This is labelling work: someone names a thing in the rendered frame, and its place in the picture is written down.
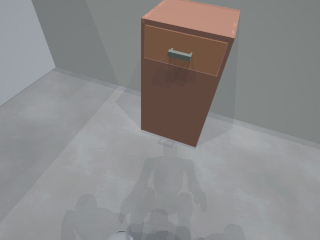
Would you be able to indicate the drawer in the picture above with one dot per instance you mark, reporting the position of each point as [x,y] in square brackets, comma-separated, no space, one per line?
[206,56]

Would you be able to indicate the cabinet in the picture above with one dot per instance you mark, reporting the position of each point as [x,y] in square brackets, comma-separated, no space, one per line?
[175,100]

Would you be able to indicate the handle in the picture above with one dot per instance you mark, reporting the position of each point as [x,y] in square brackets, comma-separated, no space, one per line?
[179,55]

